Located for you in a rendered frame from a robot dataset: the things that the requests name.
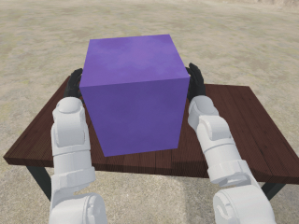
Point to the robot right upper arm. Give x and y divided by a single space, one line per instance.
242 205

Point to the robot left hand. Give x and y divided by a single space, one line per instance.
72 85

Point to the carton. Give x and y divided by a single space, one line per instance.
135 90

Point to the table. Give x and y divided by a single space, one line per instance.
258 140

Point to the robot right hand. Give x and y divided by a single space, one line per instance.
196 86

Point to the robot right forearm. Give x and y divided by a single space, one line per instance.
225 166

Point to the robot left forearm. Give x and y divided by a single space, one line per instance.
70 143

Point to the robot left upper arm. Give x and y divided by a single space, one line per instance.
86 208

